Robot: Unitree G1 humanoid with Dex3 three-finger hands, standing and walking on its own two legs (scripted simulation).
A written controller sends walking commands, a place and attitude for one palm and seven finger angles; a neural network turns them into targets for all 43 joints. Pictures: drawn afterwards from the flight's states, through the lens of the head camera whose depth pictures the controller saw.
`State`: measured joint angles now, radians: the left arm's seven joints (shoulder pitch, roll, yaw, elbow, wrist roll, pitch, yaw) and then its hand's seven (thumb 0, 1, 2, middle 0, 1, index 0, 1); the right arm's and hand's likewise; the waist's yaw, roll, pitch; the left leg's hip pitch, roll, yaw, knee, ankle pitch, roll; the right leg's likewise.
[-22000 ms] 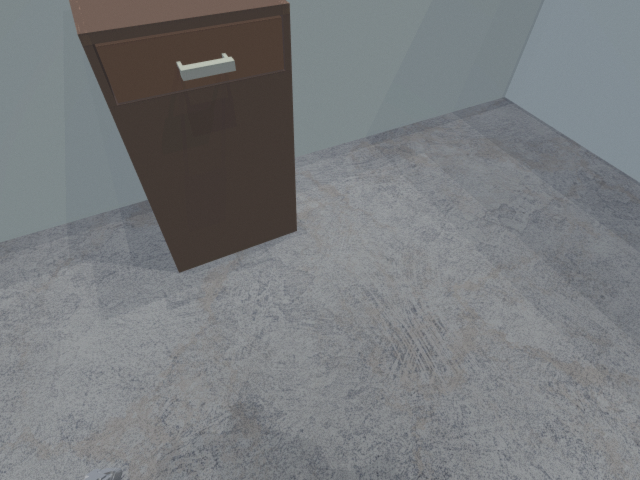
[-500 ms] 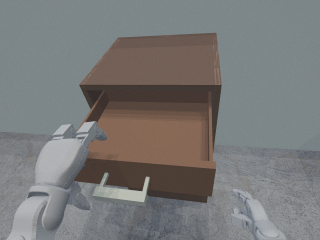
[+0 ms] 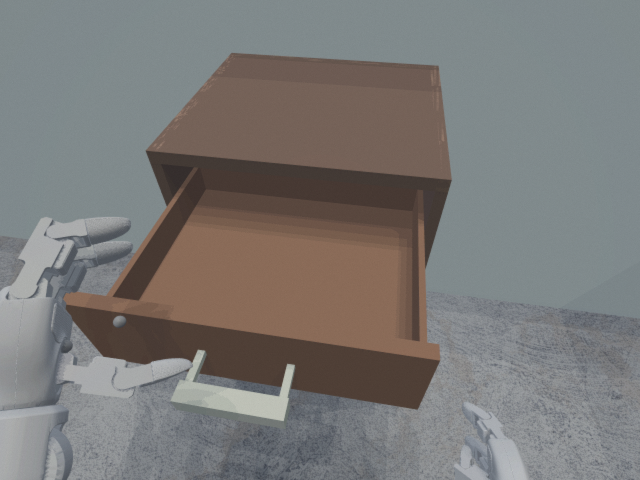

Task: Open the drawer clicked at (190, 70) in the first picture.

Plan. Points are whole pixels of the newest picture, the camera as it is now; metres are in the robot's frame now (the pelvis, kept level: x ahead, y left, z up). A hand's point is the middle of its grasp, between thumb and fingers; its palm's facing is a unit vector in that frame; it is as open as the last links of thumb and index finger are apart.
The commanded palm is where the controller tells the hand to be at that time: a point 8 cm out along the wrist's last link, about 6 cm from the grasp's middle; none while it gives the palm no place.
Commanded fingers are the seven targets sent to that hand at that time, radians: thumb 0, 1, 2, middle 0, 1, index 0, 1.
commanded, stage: draw the hand back to the body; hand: left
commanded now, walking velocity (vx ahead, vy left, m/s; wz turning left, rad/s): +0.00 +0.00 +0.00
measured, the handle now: (237, 384) +0.22 +0.14 +0.01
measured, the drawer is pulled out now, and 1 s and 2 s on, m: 0.29 0.29 0.29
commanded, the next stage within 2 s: step back with the hand held close in 0.68 s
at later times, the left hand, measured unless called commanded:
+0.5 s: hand (74, 314) +0.20 +0.25 +0.19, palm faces +0.44 -0.81 -0.39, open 8.5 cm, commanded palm +0.14 +0.29 +0.21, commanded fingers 0.00 0.90 0.90 -0.20 -0.30 -0.20 -0.30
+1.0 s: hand (83, 309) +0.20 +0.24 +0.20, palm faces +0.39 -0.79 -0.48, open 7.4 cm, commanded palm +0.13 +0.28 +0.21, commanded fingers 0.00 0.90 0.90 -0.20 -0.30 -0.20 -0.30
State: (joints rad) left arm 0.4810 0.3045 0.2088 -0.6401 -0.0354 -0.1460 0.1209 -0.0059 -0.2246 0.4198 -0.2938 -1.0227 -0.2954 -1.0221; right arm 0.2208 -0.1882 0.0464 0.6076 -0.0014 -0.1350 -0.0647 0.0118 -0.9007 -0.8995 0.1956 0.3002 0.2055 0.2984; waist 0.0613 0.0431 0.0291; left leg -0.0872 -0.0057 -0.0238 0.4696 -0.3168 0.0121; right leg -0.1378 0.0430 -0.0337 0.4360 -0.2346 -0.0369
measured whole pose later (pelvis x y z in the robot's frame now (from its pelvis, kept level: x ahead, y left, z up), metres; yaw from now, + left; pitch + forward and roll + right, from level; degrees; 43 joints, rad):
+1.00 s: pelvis +0.00 +0.00 +0.00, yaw -1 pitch +1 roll +0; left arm 0.55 0.37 0.41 -0.57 -0.06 -0.23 0.12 0.01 0.89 0.90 -0.21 -0.30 -0.21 -0.30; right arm 0.16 -0.23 0.00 0.58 0.04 -0.06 -0.06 0.01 -0.90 -0.90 0.20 0.30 0.21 0.30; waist 0.01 0.06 0.02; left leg -0.19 -0.02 -0.01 0.46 -0.29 0.02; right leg -0.25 0.03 -0.02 0.44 -0.21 -0.03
